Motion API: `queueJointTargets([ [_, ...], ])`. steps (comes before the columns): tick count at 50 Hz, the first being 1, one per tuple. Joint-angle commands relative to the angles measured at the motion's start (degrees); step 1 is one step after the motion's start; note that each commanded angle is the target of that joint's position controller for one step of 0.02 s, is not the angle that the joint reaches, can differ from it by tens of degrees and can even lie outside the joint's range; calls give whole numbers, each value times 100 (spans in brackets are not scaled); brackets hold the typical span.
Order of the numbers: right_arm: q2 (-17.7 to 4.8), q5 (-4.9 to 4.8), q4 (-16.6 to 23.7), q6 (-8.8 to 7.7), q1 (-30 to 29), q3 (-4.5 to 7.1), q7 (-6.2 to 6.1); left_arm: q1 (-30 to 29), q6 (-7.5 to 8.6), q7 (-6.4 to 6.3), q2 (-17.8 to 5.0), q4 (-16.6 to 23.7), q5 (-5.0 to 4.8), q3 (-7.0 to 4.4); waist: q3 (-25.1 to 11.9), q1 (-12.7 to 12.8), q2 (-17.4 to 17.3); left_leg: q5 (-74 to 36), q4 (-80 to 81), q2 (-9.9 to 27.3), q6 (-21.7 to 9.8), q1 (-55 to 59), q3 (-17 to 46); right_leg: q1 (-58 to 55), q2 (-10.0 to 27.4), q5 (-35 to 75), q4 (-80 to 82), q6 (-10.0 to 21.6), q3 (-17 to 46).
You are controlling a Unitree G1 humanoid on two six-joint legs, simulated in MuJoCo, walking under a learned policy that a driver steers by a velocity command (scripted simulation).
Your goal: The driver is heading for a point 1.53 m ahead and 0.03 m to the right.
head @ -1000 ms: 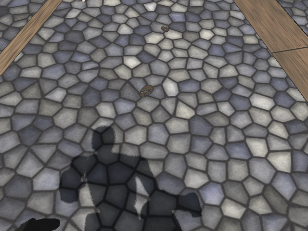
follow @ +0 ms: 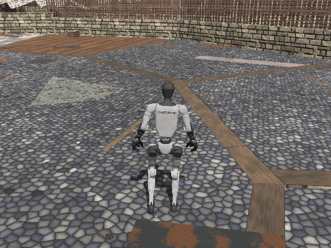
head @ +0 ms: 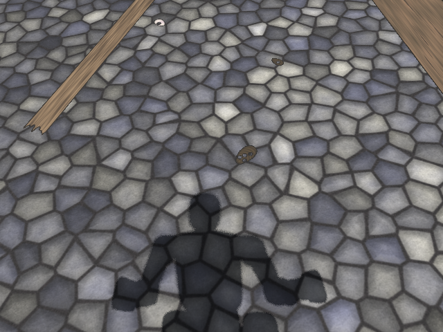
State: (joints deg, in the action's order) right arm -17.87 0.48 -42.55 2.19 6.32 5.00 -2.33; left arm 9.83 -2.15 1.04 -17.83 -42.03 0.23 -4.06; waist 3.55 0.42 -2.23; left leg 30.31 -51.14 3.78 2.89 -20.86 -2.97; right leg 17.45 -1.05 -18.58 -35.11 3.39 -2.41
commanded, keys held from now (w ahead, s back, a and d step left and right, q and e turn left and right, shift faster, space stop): e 0.32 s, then no key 0.12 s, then q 0.56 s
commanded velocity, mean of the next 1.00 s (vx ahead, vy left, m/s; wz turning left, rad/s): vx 0.00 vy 0.00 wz -0.10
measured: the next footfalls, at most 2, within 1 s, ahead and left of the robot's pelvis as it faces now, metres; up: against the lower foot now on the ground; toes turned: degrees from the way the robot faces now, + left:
left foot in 0.48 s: +0.10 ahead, +0.13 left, +0.00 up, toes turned -20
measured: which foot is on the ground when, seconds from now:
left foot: up 0.00-0.46, down 0.48-0.84, up 0.86-1.00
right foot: down 0.00-1.00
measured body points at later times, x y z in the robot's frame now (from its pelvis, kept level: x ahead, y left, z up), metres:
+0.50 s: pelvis +0.01 +0.02 +0.01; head +0.04 +0.01 +0.46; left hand +0.24 +0.25 -0.09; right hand +0.08 -0.30 -0.09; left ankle +0.06 +0.14 -0.73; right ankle +0.00 -0.09 -0.73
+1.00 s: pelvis +0.02 +0.03 +0.01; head +0.06 +0.03 +0.46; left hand +0.15 +0.31 -0.10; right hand +0.17 -0.27 -0.08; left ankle +0.02 +0.15 -0.67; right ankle +0.00 -0.09 -0.73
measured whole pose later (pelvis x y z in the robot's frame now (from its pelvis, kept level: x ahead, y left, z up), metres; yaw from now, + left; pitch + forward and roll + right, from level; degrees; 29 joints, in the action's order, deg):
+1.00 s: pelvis +0.02 +0.03 +0.01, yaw -3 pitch +1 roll -1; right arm -20.4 -1.4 -39.2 2.8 8.5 4.7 -0.1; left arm 11.2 -0.6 -2.6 -16.7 -42.0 0.4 -4.0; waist 3.8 1.0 -1.2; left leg 27.3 -58.2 -0.9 3.5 -27.0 2.2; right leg 11.4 0.8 -15.8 -26.7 0.5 -3.2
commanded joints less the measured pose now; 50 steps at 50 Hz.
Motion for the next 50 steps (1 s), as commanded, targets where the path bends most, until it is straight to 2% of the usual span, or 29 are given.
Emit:
queueJointTargets([
  [1, -576, -68, 583, -126, -483, 136, -39, 284, 309, -32, -1213, 382, 66, -286, -806, 200, 786, 412, -1902, -235, 32, -1780, 764, -1636, 1911, 3710, 1494, 1451, 2525],
  [2, -601, -37, 463, -122, -381, 164, -86, 44, 311, -83, -1071, 404, -49, -254, -707, 92, 576, -40, -1678, -168, 38, -1830, 795, -1597, 1647, 3314, 1473, 1152, 2273],
  [3, -663, -6, 429, -114, -314, 193, -118, -95, 291, -134, -960, 436, -125, -206, -681, 13, 648, -375, -1518, -139, 76, -1703, 834, -1493, 1506, 3283, 1492, 1017, 2141],
  [6, -513, -59, 343, -144, -78, 176, -81, -18, 226, -219, -909, 511, -94, -180, -868, -41, 766, -916, -1337, -333, 202, -1368, 785, -1448, 1266, 3243, 1563, 991, 1991],
  [11, -442, -62, 393, -186, -264, 148, -82, 48, 144, -292, -1012, 572, -97, -223, -695, 76, 922, -1145, -119, -414, 338, -1253, 892, -1325, 1129, 2049, 1643, 957, 2315],
  [15, -460, -76, 404, -269, -310, 141, -23, -45, 94, -282, -1064, 647, -75, -252, -578, 130, 1057, -1103, 576, -497, 327, -817, 953, -912, 1025, 1371, 1625, 964, 2676],
  [20, -504, -112, 354, -402, -92, 123, 107, -201, 26, -237, -962, 704, -53, -199, -811, 151, 1119, -1000, 1300, -504, 182, -111, 826, -919, 1051, 2243, 1242, 949, 2958],
  [22, -447, -107, 301, -449, 114, 100, 175, -315, -8, -242, -877, 701, -92, -143, -849, -2, 1073, -1454, 2133, -510, 49, 383, 720, -876, 937, 2546, 1011, 819, 2975],
  [23, -391, -74, 224, -477, 322, 73, 211, -346, -20, -260, -728, 677, -107, -76, -872, -149, 985, -2260, 2943, -413, -64, 877, 688, -753, 813, 2341, 903, 617, 2829],
  [24, -488, 35, 241, -491, 305, 45, 219, -66, 10, -266, -445, 592, -28, 25, -941, -38, 629, -3076, 3283, 74, -237, 1409, 1167, -513, 562, 1571, 719, 277, 2554],
  [25, -728, 139, 346, -481, 73, 15, 206, 425, 62, -250, -196, 486, 148, 111, -1000, 406, -508, -4360, 3321, 926, -652, 1658, 2143, -251, -48, -85, 63, -51, 1818],
  [26, -449, 262, 311, -482, -223, -123, 229, 415, 88, -247, -329, 490, 139, 65, -729, 579, -924, -4207, 3323, 1291, -1422, 900, 2596, -326, -140, -865, 264, -338, 1408],
  [27, -251, 153, 368, -495, -470, -183, 269, 361, 108, -262, -519, 374, 200, 37, -592, 504, -687, -3395, 3388, 991, -1403, 701, 2418, -637, 54, -397, 529, -498, 1286],
  [28, -351, 73, 292, -487, -335, -152, 282, 107, 133, -259, -553, 337, 201, 10, -555, 318, -604, -2742, 3329, 590, -1088, 774, 2137, -720, 9, 185, 828, -505, 1240],
  [29, -595, -2, 237, -481, -145, -104, 278, -123, 123, -267, -540, 320, 180, -4, -505, 166, -596, -2329, 3306, 381, -887, 705, 2006, -856, -15, 506, 909, -496, 1201],
  [31, -862, -52, 217, -474, -52, -69, 237, -237, 110, -280, -569, 380, 125, -17, -310, 140, -647, -2083, 3336, 340, -803, 472, 2142, -887, 6, 674, 889, -440, 1062],
  [32, -889, -66, 257, -459, -55, -62, 219, -142, 127, -290, -607, 334, 96, -35, -307, 131, -585, -2075, 3309, 304, -818, 496, 2164, -808, -27, 593, 787, -400, 952],
  [37, -918, -180, 422, -315, 39, 6, 127, -50, 235, -319, -507, 282, 47, -107, -578, 37, -362, -3090, 2791, 256, -1110, 774, 2544, -581, -80, 702, 562, -411, 692],
  [40, -859, -201, 598, -199, -26, 26, 100, 88, 257, -288, -546, 267, 17, -181, -715, 41, -31, -3099, 2399, -12, -989, 437, 2438, -891, 99, 1026, 687, -257, 754],
  [41, -812, -209, 662, -174, -42, 20, 102, 150, 247, -284, -626, 261, 22, -219, -711, 35, 235, -2862, 2123, -210, -848, 173, 2209, -1065, 308, 1201, 871, -108, 943],
  [42, -743, -216, 707, -155, -16, 5, 112, 244, 229, -289, -740, 253, 44, -259, -671, 39, 626, -2402, 1663, -465, -647, -243, 1836, -1301, 704, 1503, 1126, 165, 1314],
  [43, -663, -207, 718, -135, 89, -15, 129, 346, 223, -297, -870, 247, 88, -292, -630, 59, 1101, -1625, 997, -771, -412, -722, 1336, -1543, 1426, 2141, 1413, 631, 1959],
  [44, -690, -180, 734, -120, 149, 16, 151, 231, 243, -332, -843, 325, 111, -265, -660, 68, 1562, 264, -176, -792, -241, -1075, 947, -1557, 2273, 2977, 1596, 1216, 2580],
  [45, -918, -156, 735, -107, 170, 118, 172, 150, 266, -364, -746, 419, 111, -204, -601, 59, 1149, 704, -1317, -549, -96, -1264, 935, -1366, 2589, 3475, 1628, 1493, 2637],
  [46, -919, -189, 691, -62, 249, 158, 191, -71, 277, -396, -692, 486, 72, -172, -530, -80, 722, 493, -1674, -380, -25, -1246, 976, -1215, 2413, 3422, 1556, 1353, 2222],
  [47, -738, -207, 673, -9, 287, 106, 205, -272, 277, -398, -742, 487, 6, -185, -369, -151, 604, 128, -1366, -247, 36, -1288, 895, -1148, 2085, 3150, 1560, 1083, 1711],
  [48, -599, -196, 716, 15, 136, 49, 210, -261, 268, -404, -833, 462, -16, -213, -292, -41, 688, -218, -1092, -175, 101, -1358, 743, -1237, 1885, 3099, 1589, 964, 1393],
  [50, -456, -195, 852, 19, 11, -30, 286, -176, 181, -408, -935, 416, 8, -247, -393, 83, 894, -490, -482, -134, 184, -995, 422, -1269, 1634, 3275, 1529, 903, 852],
])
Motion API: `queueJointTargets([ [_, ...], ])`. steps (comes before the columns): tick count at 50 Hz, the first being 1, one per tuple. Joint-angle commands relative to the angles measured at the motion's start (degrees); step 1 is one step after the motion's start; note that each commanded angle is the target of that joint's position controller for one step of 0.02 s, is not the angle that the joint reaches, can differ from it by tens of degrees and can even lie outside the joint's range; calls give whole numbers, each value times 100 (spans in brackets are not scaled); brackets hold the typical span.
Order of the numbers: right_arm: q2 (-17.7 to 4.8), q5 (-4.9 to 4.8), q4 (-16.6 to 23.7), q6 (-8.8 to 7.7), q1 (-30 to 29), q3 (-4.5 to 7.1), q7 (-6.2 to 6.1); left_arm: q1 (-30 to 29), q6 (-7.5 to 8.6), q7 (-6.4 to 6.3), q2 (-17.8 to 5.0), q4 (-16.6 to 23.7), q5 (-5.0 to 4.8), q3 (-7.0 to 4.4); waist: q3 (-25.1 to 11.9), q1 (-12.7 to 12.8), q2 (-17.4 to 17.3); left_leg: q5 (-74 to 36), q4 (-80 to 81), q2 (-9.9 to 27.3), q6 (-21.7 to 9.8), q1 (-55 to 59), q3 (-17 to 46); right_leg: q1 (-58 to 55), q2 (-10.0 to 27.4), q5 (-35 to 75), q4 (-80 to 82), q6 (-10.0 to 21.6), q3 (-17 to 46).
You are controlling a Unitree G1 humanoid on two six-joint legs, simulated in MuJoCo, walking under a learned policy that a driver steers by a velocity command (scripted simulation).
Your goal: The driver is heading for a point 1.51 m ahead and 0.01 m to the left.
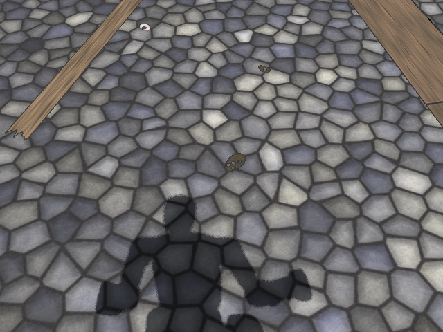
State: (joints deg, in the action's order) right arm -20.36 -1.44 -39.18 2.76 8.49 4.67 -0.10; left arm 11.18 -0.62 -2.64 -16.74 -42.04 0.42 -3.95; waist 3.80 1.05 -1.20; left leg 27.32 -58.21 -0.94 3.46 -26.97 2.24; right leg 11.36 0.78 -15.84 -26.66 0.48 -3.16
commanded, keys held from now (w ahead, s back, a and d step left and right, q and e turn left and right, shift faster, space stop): q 0.30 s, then no key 0.06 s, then w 0.02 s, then w+e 0.62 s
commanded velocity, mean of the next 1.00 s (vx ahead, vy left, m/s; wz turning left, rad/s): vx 0.21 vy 0.00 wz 0.05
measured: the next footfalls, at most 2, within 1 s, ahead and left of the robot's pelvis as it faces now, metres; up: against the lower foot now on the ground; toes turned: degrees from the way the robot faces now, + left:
left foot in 0.14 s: +0.04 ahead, +0.14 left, +0.00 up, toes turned +7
right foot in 0.64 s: +0.09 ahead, -0.07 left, +0.00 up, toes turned +10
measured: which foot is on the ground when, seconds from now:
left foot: up 0.00-0.12, down 0.14-0.66, up 0.68-1.00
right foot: down 0.00-0.14, up 0.16-0.62, down 0.64-1.00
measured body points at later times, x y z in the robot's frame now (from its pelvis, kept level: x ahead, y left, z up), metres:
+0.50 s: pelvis +0.01 +0.05 +0.01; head +0.03 +0.07 +0.45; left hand +0.09 +0.36 -0.11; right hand +0.22 -0.18 -0.08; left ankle +0.00 +0.14 -0.74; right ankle +0.05 -0.10 -0.70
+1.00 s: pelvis +0.18 +0.05 +0.00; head +0.22 +0.03 +0.45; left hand +0.15 +0.34 -0.11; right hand +0.44 -0.17 -0.07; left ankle +0.34 +0.20 -0.71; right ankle +0.05 -0.07 -0.74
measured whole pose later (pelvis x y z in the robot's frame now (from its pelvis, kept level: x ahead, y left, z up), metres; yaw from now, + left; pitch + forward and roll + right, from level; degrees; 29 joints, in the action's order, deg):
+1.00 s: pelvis +0.18 +0.05 +0.00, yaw +0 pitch +2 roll +1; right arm -16.8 -0.8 -35.9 -6.0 1.4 2.5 2.5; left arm 27.2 1.8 -1.5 -15.7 -44.8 -1.7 -2.6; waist 2.3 5.9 -1.9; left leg 2.2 -30.9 -0.4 2.6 -31.8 3.5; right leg -1.2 -1.2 -21.1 -17.9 1.7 10.2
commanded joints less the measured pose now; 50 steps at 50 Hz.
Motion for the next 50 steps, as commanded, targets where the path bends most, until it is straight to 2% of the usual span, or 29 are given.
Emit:
queueJointTargets([
  [1, -183, -14, 594, -43, -244, -22, 117, -314, -14, -33, -1068, 426, -14, -271, -525, 57, 891, -268, 639, 353, 106, -74, -216, -633, 1403, 3055, 637, 1162, 710],
  [3, -286, -36, 692, -46, -222, 1, 184, -239, -63, 4, -1166, 402, -64, -309, -688, 111, 1013, -421, 1328, 296, 30, 353, -432, -677, 1486, 3081, 505, 1116, 553],
  [5, -376, -14, 670, -18, 61, 69, 200, -260, -58, 49, -1203, 377, -167, -317, -768, -39, 960, -996, 2199, 148, -133, 831, -672, -602, 1545, 2773, 175, 954, 415],
  [6, -418, 16, 600, -2, 313, 118, 171, -248, -28, 71, -1128, 345, -222, -296, -798, -165, 866, -1487, 2796, -1, -283, 1302, -756, -373, 1448, 2383, -170, 744, 233],
  [7, -638, 44, 557, 2, 572, 219, 88, 122, 23, 120, -911, 196, -179, -243, -860, -209, 342, -2324, 3353, 23, -504, 2040, -375, 147, 1162, 1562, -934, 350, -148],
  [8, -1366, 39, 681, -9, 779, 393, -33, 132, 47, 151, -542, 355, 132, -123, -850, -146, -1303, -4567, 3591, 1433, -1125, 3023, 1746, 1798, 480, -1221, -2700, -272, -579],
  [9, -1507, 286, 835, -154, 791, 350, 36, -449, 73, 110, -551, 669, 114, -96, -1185, -410, -1478, -5125, 3744, 2468, -2433, 2641, 3221, 2525, -190, -2616, -3946, -451, 329],
  [10, -1220, 309, 814, -285, 735, 285, 93, -619, 49, 79, -788, 671, -23, -169, -1146, -496, -776, -4581, 3855, 2253, -2489, 2556, 2864, 2614, -29, -2371, -4441, -433, 741],
  [11, -1030, 239, 763, -357, 507, 231, 81, -603, 31, 58, -825, 645, -72, -190, -864, -318, -650, -4081, 3830, 1887, -2138, 2344, 2331, 2639, 79, -1849, -4399, -362, 797],
  [12, -892, 143, 766, -351, 266, 209, 38, -493, 18, 6, -841, 517, -22, -222, -772, -198, -356, -3555, 3810, 1578, -1826, 2254, 2035, 2611, 173, -1392, -4162, -365, 833],
  [13, -789, 69, 791, -321, 88, 160, -4, -475, 3, -20, -894, 506, 14, -245, -707, -122, -419, -3563, 3807, 1429, -1699, 2085, 1878, 2479, 185, -1083, -3960, -405, 850],
  [16, -683, 116, 819, -259, 56, 105, -101, -254, 11, 42, -708, 409, -33, -202, -937, -24, -523, -3735, 3840, 1195, -1694, 1975, 1607, 2027, -9, -595, -3659, -534, 737],
  [18, -621, 121, 787, -243, 117, 83, -140, -319, 0, 52, -600, 396, -51, -150, -949, -103, -526, -3525, 3833, 1157, -1690, 2044, 1570, 1917, -3, -496, -3061, -594, 708],
  [20, -536, 113, 707, -227, 246, 49, -161, -337, 14, 105, -533, 384, -63, -96, -1013, -211, -611, -1533, 4093, 1059, -1669, 1981, 1606, 1673, 65, -308, -2410, -571, 620],
  [23, -585, 173, 554, -269, 364, 15, -108, -478, 119, 225, -557, 433, -125, -41, -613, -407, -968, 166, 4520, 1164, -1664, 1629, 1866, 1390, 105, -425, -1728, -431, 384],
  [26, -750, 165, 405, -346, 522, 40, -54, -546, 265, 297, -613, 457, -185, -14, -280, -512, -740, 594, 4618, 1382, -1691, 1575, 2006, 1344, 120, -602, -1292, -149, 307],
  [28, -771, 120, 340, -403, 500, 37, -25, -398, 357, 338, -564, 413, -213, 21, -175, -429, -641, 673, 4625, 1437, -1672, 1478, 1954, 1120, 111, -575, -943, 66, 246],
  [31, -612, 66, 326, -440, 246, -18, 12, 302, 448, 368, -493, 106, -198, 31, -246, -2, -382, 663, 4231, 1140, -1433, 886, 1376, -120, -114, -80, -10, 355, 7],
  [32, -404, 108, 359, -475, 136, -82, 21, 674, 459, 353, -541, -18, -206, 16, -292, 148, -223, 475, 3733, 924, -1245, 583, 1065, -581, 18, -200, 139, 460, 297],
  [33, -22, 188, 488, -538, -59, -197, 51, 1240, 480, 313, -803, -112, -202, -33, -423, 289, 595, 27, 2270, 428, -868, -59, 368, -1170, 874, -684, 721, 760, 1631],
  [34, -104, 137, 818, -682, -294, -148, 52, 1481, 497, 369, -1487, -135, -147, -224, -91, 259, 1699, 256, 988, -295, -513, -1505, -372, -1482, 1856, -1683, 1492, 1588, 3953],
  [35, -457, 31, 833, -794, -445, -54, 41, 1477, 553, 398, -1267, -65, -88, -179, 156, 374, 1260, 628, 153, -72, -489, -2104, 111, -1494, 2114, -1935, 1741, 1869, 4514],
  [36, -497, -33, 792, -871, -368, -27, 93, 1327, 596, 379, -1034, 0, -76, -113, 227, 249, 1038, 88, -134, 151, -538, -2357, 303, -1625, 1928, -1775, 1685, 1738, 4126],
  [38, -444, 112, 721, -956, -435, -20, 151, 1235, 578, 336, -918, 83, -122, -86, 139, 230, 700, -725, -1, 293, -486, -2496, 205, -1843, 1520, -647, 1613, 1478, 3318],
  [39, -391, 173, 728, -975, -519, -12, 177, 1264, 537, 297, -820, 106, -130, -50, 40, 213, 654, -1018, 244, 332, -418, -2281, 175, -1785, 1327, -4, 1593, 1363, 2951],
  [43, 60, 156, 763, -968, -906, -138, 243, 1314, 377, 136, -802, 129, -141, -55, -33, 271, 754, -1995, 1600, 57, -63, -1269, -153, -1018, 786, 1255, 1573, 1159, 1983],
  [45, 136, 120, 826, -967, -1227, -172, 261, 1419, 331, 89, -914, 104, -152, -101, 44, 387, 819, -2449, 2246, -70, 5, -720, -199, -540, 695, 1227, 1516, 1075, 1856],
  [47, 50, 71, 868, -972, -1383, -146, 270, 1532, 309, 74, -991, 71, -196, -140, 74, 421, 870, -2662, 2596, -133, 4, -270, -154, -296, 781, 1122, 1454, 1027, 2009],
  [50, -245, 6, 834, -993, -1138, -26, 229, 1399, 304, 63, -1083, 86, -248, -206, 29, 175, 1001, -2582, 2887, -34, -150, 245, 83, -439, 1027, 1311, 1224, 844, 2367],
])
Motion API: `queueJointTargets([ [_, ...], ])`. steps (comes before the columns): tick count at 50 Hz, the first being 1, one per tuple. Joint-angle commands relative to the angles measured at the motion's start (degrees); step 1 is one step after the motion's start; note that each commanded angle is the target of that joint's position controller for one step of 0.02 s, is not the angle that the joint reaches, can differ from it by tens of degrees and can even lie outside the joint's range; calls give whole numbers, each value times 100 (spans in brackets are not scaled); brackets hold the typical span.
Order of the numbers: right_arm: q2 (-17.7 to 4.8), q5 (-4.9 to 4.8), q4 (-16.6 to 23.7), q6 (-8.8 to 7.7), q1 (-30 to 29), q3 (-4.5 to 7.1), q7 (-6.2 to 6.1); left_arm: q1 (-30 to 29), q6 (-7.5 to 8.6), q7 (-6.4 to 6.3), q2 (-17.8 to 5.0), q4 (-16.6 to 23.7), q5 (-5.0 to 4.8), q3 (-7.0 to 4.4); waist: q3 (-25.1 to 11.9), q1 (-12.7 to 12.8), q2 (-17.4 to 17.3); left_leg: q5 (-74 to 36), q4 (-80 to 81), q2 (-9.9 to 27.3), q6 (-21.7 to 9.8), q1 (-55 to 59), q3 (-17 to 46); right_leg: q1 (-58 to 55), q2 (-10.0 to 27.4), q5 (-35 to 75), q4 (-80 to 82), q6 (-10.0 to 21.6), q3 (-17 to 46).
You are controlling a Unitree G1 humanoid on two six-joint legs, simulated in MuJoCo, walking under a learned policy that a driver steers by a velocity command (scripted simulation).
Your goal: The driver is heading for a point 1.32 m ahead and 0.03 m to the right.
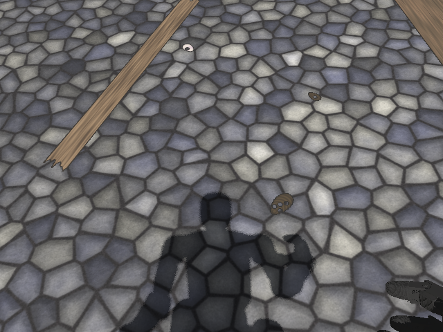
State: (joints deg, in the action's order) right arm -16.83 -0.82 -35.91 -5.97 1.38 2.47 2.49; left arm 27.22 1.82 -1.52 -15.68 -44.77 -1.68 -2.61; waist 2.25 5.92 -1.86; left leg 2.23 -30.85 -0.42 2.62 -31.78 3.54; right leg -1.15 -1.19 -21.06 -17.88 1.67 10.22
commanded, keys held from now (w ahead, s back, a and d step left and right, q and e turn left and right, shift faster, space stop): w+e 0.32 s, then w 0.16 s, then w+q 0.52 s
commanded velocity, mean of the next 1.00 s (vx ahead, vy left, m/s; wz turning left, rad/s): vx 0.49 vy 0.00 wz -0.12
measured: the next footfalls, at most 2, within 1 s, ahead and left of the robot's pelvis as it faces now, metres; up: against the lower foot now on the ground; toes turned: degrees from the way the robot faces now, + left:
left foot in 0.06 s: +0.21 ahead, +0.14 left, +0.00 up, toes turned -6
right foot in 0.56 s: +0.44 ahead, -0.19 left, +0.00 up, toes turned -18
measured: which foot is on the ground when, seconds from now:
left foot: up 0.00-0.04, down 0.06-0.56, up 0.58-1.00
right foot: down 0.00-0.08, up 0.10-0.54, down 0.56-1.00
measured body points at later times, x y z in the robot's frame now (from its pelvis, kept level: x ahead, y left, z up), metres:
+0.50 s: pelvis +0.26 -0.01 -0.01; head +0.30 -0.03 +0.44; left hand +0.55 +0.15 -0.08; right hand +0.19 -0.29 -0.13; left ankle +0.17 +0.14 -0.74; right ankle +0.39 -0.18 -0.71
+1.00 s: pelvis +0.53 -0.10 +0.00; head +0.55 -0.09 +0.45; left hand +0.59 +0.19 -0.12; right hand +0.69 -0.36 -0.10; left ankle +0.71 +0.03 -0.70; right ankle +0.40 -0.18 -0.74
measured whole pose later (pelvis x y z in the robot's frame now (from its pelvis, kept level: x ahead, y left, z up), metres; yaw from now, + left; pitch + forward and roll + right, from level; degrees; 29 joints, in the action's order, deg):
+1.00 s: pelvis +0.53 -0.10 +0.00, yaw -4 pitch +0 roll -3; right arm -15.6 -1.2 -42.7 -1.7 6.5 2.4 2.7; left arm 18.5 4.7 -0.3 -16.1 -45.7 -0.1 -4.3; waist 2.7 4.0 -2.5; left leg -0.4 -39.3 5.5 -0.9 -36.6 0.3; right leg -4.9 -1.6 -17.2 -12.1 0.4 -14.2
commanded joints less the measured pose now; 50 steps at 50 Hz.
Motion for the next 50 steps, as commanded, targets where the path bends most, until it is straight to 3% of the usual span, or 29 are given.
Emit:
queueJointTargets([
  [1, -706, -63, 462, -130, -195, 248, -58, -283, 48, -41, -1187, 379, -28, -355, 95, -465, 1118, 113, 222, -87, -164, 1029, -79, 759, 1240, 2244, 107, 656, 1050],
  [2, -856, -49, 333, -135, 315, 341, -109, -375, 38, -27, -1107, 422, 1, -338, -203, -751, 1090, 167, 404, -134, -316, 1730, -178, 801, 1046, 2948, -476, 527, 922],
  [3, -1048, -11, 193, -134, 1060, 443, -167, -440, 34, 0, -920, 505, 68, -280, -816, -1129, 961, 168, 395, 158, -533, 2885, -19, 1143, 692, 3094, -1580, 333, 692],
  [4, -1410, 85, 119, -83, 2061, 511, -235, -331, 35, 10, -437, 698, 245, -123, -1955, -1405, 47, 955, 251, 1317, -886, 4572, 1239, 2029, 223, 1529, -3397, 155, 319],
  [5, -1636, 191, -25, -24, 2085, 516, -140, 522, 98, 18, -20, 856, -41, -4, -2497, -803, -2216, 2491, 1308, 2472, -1657, 5578, 4191, 3766, -351, -1413, -5058, -81, 11],
  [6, -934, 129, 81, -22, 1768, 365, -133, 235, 89, 7, -748, 655, -164, -157, -1656, -923, -1266, 3275, 1620, 2303, -1502, 4918, 4032, 4303, 107, -1003, -5696, -115, 130],
  [7, -675, 69, 70, 0, 1482, 298, -169, -380, 72, 24, -1000, 735, -139, -233, -900, -977, -675, 2749, 1598, 2116, -1335, 4160, 2931, 4408, 326, -441, -5683, -104, -116],
  [8, -605, 95, 16, 7, 1292, 272, -167, -650, 59, 19, -918, 752, -59, -222, -548, -877, -180, 1755, 1626, 1859, -1280, 3489, 2166, 4162, 553, -48, -5529, -121, -232],
  [9, -483, 139, -62, 11, 1182, 248, -167, -839, 57, 43, -838, 800, 18, -236, -306, -801, -129, 1171, 1747, 1612, -1243, 3047, 1615, 4024, 689, 181, -5281, -109, -231],
  [10, -498, 189, -113, -19, 1113, 248, -187, -791, 26, 86, -747, 839, -15, -235, -276, -671, -429, 887, 1885, 1545, -1261, 2748, 1258, 3772, 815, 327, -5186, -121, -245],
  [12, -445, 131, -235, -93, 1078, 262, -197, -902, -49, 124, -565, 893, -36, -201, -137, -630, -436, 528, 2118, 1507, -1362, 2528, 770, 3796, 883, 376, -4981, -157, -364],
  [15, -654, 86, -407, -126, 1103, 336, -205, -1326, -80, 151, -443, 1098, 39, -145, 95, -639, -169, 19, 2341, 1627, -1485, 2532, 287, 4195, 940, 769, -4329, -253, -389],
  [19, -831, 63, -586, -70, 1207, 351, -197, -1905, 49, 283, -298, 1216, 57, -40, 190, -829, -10, -462, 2385, 1390, -1380, 2570, -487, 3863, 784, 1898, -2883, -185, -639],
  [22, -1007, -42, -792, 5, 1564, 380, -185, -2494, 122, 377, -287, 1412, 44, 3, 338, -1019, 37, -532, 2379, 1465, -1304, 2865, -691, 3673, 619, 2054, -2064, -52, -913],
  [24, -1115, -114, -934, 82, 1749, 403, -185, -2722, 142, 424, -369, 1548, 47, -17, 375, -1005, -8, -904, 2214, 1626, -1247, 3291, -701, 3671, 524, 1760, -1712, 93, -989],
  [26, -1238, -164, -1062, 178, 1844, 403, -195, -2567, 154, 430, -547, 1588, 100, -103, 130, -744, -171, -2406, 1624, 1681, -1169, 3571, -665, 3089, 278, 1241, -1446, 285, -1204],
  [27, -1272, -175, -1102, 228, 1789, 381, -203, -1976, 154, 406, -731, 1448, 123, -213, -267, -331, -228, -3274, 856, 1553, -1057, 3502, -782, 2188, 96, 1299, -1214, 427, -1360],
  [28, -1145, -158, -1115, 242, 1796, 302, -224, -1057, 138, 346, -1007, 1169, 130, -369, -819, 141, -203, -3328, -236, 1290, -877, 2935, -946, 747, 13, 1633, -1103, 576, -1398],
  [29, -722, -29, -927, 194, 1887, 134, -217, -147, 96, 239, -1513, 1005, 229, -509, -1672, 408, 439, -1441, -2143, 863, -586, 1264, -1031, -1307, 1200, 1647, -1295, 998, 24],
  [30, -171, 11, -867, 100, 2457, -53, -175, -128, 98, 216, -1785, 1048, 254, -500, -2568, -32, 1557, 3119, -3885, -74, -321, -204, -341, -2279, 2551, 827, -580, 1720, 2686],
  [31, -882, -176, -911, 50, 1940, 140, -153, -227, 145, 236, -1231, 1096, 248, -364, -2316, 270, 910, 3113, -4433, 82, -345, -658, 411, -1905, 2481, 638, -232, 1556, 2671],
  [32, -958, -272, -727, 34, 1546, 186, -147, -515, 180, 243, -1053, 1006, 212, -294, -1355, 128, 921, 2665, -4379, 343, -379, -1010, 256, -1182, 2276, 1060, -133, 1327, 1622],
  [33, -833, -194, -713, 33, 1389, 164, -182, -826, 216, 257, -876, 943, 186, -250, -937, -87, 679, 2183, -4055, 586, -374, -916, 160, -521, 1997, 1409, 0, 1169, 1004],
  [34, -788, -111, -742, 81, 1402, 189, -199, -1095, 258, 277, -708, 929, 203, -212, -655, -288, 719, 1832, -3817, 734, -335, -686, 150, 38, 1811, 1677, 212, 1088, 543],
  [35, -703, -110, -835, 177, 1614, 195, -204, -1273, 319, 284, -561, 928, 239, -183, -557, -470, 726, 1513, -3762, 837, -314, -315, 205, 436, 1676, 1708, 490, 1029, 194],
  [37, -455, -126, -906, 331, 1810, 160, -216, -1420, 455, 281, -532, 814, 240, -214, -412, -640, 685, 1302, -3648, 865, -198, -80, 202, 850, 1705, 2055, 840, 1136, -230],
  [40, -374, -100, -773, 423, 1404, 165, -239, -1435, 525, 216, -587, 607, 274, -262, -14, -646, 527, 680, -3054, 849, -111, -541, 321, 894, 1594, 2341, 1082, 1012, -916],
  [45, -176, -40, -500, 349, 579, 67, -64, -1243, 463, 109, -846, 400, 232, -348, 255, -363, 405, -562, -1354, 729, -190, -514, -86, 616, 1511, 2403, 1215, 837, -1743],
  [50, -226, -43, -91, 348, -114, 55, 101, -881, 270, 80, -1043, 136, 84, -442, 460, -179, 364, -60, -612, 603, -498, -826, -452, -354, 1800, 3001, 818, 718, -2038],
])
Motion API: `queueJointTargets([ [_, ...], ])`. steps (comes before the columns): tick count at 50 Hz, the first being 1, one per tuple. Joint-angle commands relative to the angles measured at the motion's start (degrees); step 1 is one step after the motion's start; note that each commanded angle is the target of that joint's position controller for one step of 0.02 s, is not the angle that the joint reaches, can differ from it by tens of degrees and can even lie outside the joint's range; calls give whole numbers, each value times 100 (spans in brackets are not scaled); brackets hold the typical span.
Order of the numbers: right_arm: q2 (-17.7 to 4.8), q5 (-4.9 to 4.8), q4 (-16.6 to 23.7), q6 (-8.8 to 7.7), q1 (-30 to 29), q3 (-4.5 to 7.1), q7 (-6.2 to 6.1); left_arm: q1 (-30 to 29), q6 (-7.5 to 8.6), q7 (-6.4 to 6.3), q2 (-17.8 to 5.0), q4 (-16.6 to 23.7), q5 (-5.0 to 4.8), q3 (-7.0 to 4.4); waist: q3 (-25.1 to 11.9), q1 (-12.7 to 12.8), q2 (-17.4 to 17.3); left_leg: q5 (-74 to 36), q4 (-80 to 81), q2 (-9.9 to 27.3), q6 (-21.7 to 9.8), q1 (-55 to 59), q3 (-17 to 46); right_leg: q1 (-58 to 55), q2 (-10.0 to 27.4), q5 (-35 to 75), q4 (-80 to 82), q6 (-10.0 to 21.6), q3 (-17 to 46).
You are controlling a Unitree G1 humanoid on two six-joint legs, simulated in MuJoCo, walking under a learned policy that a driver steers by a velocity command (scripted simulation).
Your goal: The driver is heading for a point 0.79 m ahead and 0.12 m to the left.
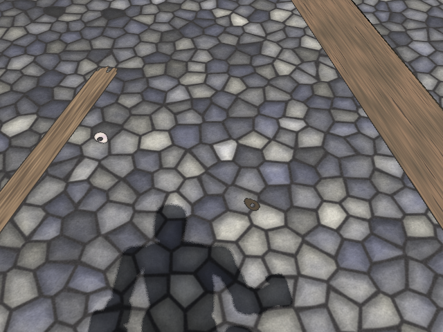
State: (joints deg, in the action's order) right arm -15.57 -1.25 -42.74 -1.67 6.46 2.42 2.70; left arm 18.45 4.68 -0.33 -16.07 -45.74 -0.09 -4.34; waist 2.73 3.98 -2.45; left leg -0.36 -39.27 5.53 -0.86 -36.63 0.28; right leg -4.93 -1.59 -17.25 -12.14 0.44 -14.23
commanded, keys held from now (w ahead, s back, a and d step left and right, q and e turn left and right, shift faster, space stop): w+q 0.50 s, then w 0.42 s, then w+e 0.08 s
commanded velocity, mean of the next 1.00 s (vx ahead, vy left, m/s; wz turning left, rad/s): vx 0.50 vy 0.00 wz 0.39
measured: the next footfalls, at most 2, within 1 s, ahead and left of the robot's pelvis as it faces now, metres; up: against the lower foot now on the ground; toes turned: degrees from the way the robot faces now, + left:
left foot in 0.10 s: +0.23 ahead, +0.12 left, +0.00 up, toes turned +7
right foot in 0.60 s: +0.55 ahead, -0.02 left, +0.00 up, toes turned +24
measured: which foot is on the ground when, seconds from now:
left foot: up 0.00-0.08, down 0.10-0.60, up 0.62-1.00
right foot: down 0.00-0.12, up 0.14-0.58, down 0.60-1.00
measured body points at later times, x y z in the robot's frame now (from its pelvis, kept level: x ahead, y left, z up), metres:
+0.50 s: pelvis +0.29 +0.04 +0.01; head +0.32 +0.07 +0.45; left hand +0.45 +0.34 -0.07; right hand +0.42 -0.23 -0.10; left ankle +0.19 +0.11 -0.74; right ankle +0.51 -0.07 -0.70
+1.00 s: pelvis +0.55 +0.10 +0.01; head +0.58 +0.11 +0.46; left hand +0.42 +0.36 -0.12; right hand +0.85 -0.01 -0.07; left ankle +0.64 +0.30 -0.70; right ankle +0.52 -0.03 -0.74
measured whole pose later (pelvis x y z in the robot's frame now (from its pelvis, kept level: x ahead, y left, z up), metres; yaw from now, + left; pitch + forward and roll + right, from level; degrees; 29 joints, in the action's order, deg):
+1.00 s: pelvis +0.55 +0.10 +0.01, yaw +23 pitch +2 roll -2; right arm -15.1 -0.7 -37.9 -3.9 3.1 1.6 1.4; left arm 22.8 4.4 0.7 -16.1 -48.8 -1.3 -2.8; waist 1.8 6.8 -2.2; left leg 1.5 -33.5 3.9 0.5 -33.5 2.9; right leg 1.2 -2.6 -14.6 -14.1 1.6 -0.3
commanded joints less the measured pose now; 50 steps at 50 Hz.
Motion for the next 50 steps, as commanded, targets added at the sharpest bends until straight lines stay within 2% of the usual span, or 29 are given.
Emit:
queueJointTargets([
  [1, -397, -2, 653, -75, -621, 82, 106, -34, -63, -49, -1061, 220, -92, -285, 343, -53, 477, 440, 301, -98, -246, -216, -252, -114, 1862, 3241, 9, 784, 331],
  [3, -596, -12, 675, -33, -254, 198, 115, -139, -156, -90, -1237, 245, -130, -329, -84, -355, 691, 1024, 253, -502, -480, 520, -607, -272, 1832, 5226, -871, 648, 194],
  [4, -795, -33, 559, -9, 347, 320, 93, -216, -210, -103, -1280, 270, -153, -332, -447, -715, 715, 1169, 319, -761, -639, 1293, -737, -157, 1732, 5817, -1758, 551, 107],
  [5, -1107, -47, 327, 16, 1276, 510, 15, -287, -226, -119, -1211, 301, -176, -287, -935, -1228, 586, 868, 692, -989, -866, 2717, -676, 471, 1493, 5463, -3040, 339, -26],
  [6, -1643, -66, 191, 89, 1911, 671, -116, -92, -163, -126, -798, 420, 17, -135, -1381, -1305, -388, 593, 767, -46, -1228, 4361, 900, 2056, 1126, 2381, -4890, 44, 18],
  [7, -2029, -44, 403, 1, 1567, 692, -94, 266, 21, -62, -217, 741, 50, 66, -2113, -668, -1413, 2043, 1728, 1229, -2470, 5877, 4429, 4313, -173, -1734, -6746, -271, 1046],
  [8, -1459, -19, 493, -92, 1590, 531, -39, -428, 220, 16, -807, 798, -147, -26, -2161, -1114, -445, 2371, 2349, 1316, -2237, 5889, 4622, 4929, 92, -1561, -6965, -129, 2064],
  [9, -1205, 9, 450, -173, 1436, 461, -36, -813, 315, 50, -905, 948, -293, -46, -1384, -1064, -253, 2046, 2385, 1161, -1995, 5265, 3797, 5176, 317, -1049, -6669, 11, 2005],
  [10, -1064, -10, 467, -219, 1095, 413, -36, -832, 356, 3, -824, 905, -189, -28, -865, -765, 290, 1325, 2344, 897, -1786, 4409, 3117, 4939, 583, -617, -6134, 38, 1979],
  [11, -874, -3, 517, -233, 785, 361, -61, -803, 343, -36, -871, 855, -18, -68, -654, -566, 276, 640, 2359, 691, -1685, 3781, 2620, 4572, 744, -364, -5636, -11, 1982],
  [12, -810, 72, 611, -237, 636, 323, -94, -697, 284, -25, -888, 832, 32, -92, -580, -412, 117, 153, 2457, 554, -1658, 3346, 2374, 4200, 823, -183, -5462, -58, 2007],
  [14, -868, 65, 618, -249, 613, 339, -152, -606, 170, -11, -759, 829, 90, -76, -527, -309, 96, -500, 2595, 434, -1689, 2918, 2046, 3976, 816, -29, -5034, -227, 1888],
  [16, -1013, 44, 546, -253, 765, 376, -230, -851, 89, -19, -601, 917, 112, -20, -381, -357, 119, -827, 2657, 287, -1646, 2601, 1707, 4009, 739, 372, -4432, -398, 1761],
  [21, -1099, -10, 400, -146, 1123, 398, -355, -1910, 134, 61, -369, 1162, 41, 103, -219, -783, -182, 41, 2521, -141, -1187, 2250, 1375, 3476, 295, 2119, -2319, -514, 1639],
  [25, -1060, -46, 281, -74, 1410, 397, -388, -2178, 232, 168, -603, 1262, -40, 27, -217, -839, -299, 535, 2044, 133, -1074, 2763, 2018, 3277, 173, 2014, -1657, -361, 1878],
  [27, -1022, -9, 256, -58, 1370, 396, -403, -1895, 280, 200, -721, 1181, -42, -26, -249, -690, -474, 340, 1750, 340, -989, 3082, 2220, 3101, 240, 1644, -1593, -165, 1868],
  [28, -968, 4, 249, -46, 1315, 383, -397, -1567, 307, 194, -758, 1089, -26, -65, -321, -506, -531, 3, 1508, 311, -918, 3107, 2205, 2696, 214, 1569, -1435, -28, 1749],
  [29, -799, 33, 263, -53, 1305, 321, -374, -1035, 335, 163, -892, 948, 26, -149, -646, -245, -455, -531, 870, 27, -772, 3048, 2011, 1872, 232, 1584, -1281, 165, 1678],
  [30, -528, 118, 347, -61, 1356, 203, -350, -255, 348, 127, -1129, 880, 118, -208, -1444, 82, -10, 51, -553, -285, -582, 2494, 1671, 488, 1009, 1384, -1448, 534, 2448],
  [31, -121, -27, 385, -128, 2281, 79, -340, 332, 288, 152, -1651, 638, 163, -349, -2142, -217, 1792, 2643, -2549, -1214, -110, 454, 980, -1453, 2245, 378, -1041, 1583, 5053],
  [32, -602, -121, 287, -160, 2246, 130, -354, 453, 263, 211, -1203, 548, -27, -271, -1924, -75, 1697, 3326, -3367, -978, -55, -506, 1139, -1460, 2485, -1284, -462, 1683, 6180],
  [33, -980, -123, 360, -163, 1516, 231, -356, 145, 245, 196, -824, 606, -54, -159, -1069, 84, 1022, 2822, -3584, -738, -67, -750, 1164, -758, 2220, -1428, -331, 1416, 5395],
  [34, -969, -39, 485, -164, 1030, 224, -369, -172, 201, 185, -710, 650, 16, -97, -657, 14, 616, 2425, -3460, -528, -70, -632, 912, -80, 1955, -826, -297, 1233, 4619],
  [35, -886, 59, 576, -192, 749, 221, -353, -346, 176, 183, -599, 614, 42, -49, -292, -78, 509, 2157, -3119, -372, -60, -568, 824, 489, 1722, -129, -183, 1216, 4090],
  [36, -801, 79, 591, -206, 757, 226, -321, -425, 183, 164, -519, 591, 80, -6, -252, -233, 659, 1934, -2804, -184, -64, -299, 769, 800, 1537, 381, -86, 1151, 3711],
  [38, -581, 51, 538, -199, 903, 179, -279, -386, 199, 156, -480, 514, 40, 11, -320, -338, 841, 1830, -2358, -91, -17, -7, 574, 1010, 1349, 984, 88, 1173, 3263],
  [42, -319, 113, 720, -213, 326, 48, -248, -200, 180, 111, -821, 331, -48, -66, -185, -215, 693, 1191, -1047, 26, 132, -86, 333, 1147, 1377, 1576, 392, 1307, 2710],
  [46, -271, 68, 828, -279, -347, 3, -175, 63, 99, 90, -963, 150, -98, -74, -87, 23, 668, 76, 230, -141, 176, 368, 127, 1200, 1210, 1807, 399, 1127, 2162],
  [50, -382, 24, 1033, -367, -879, 45, -87, 468, -25, 68, -1010, -76, -158, -75, 50, 87, 682, 97, 863, -329, 97, 636, 169, 918, 1411, 1900, 87, 1035, 2435],
])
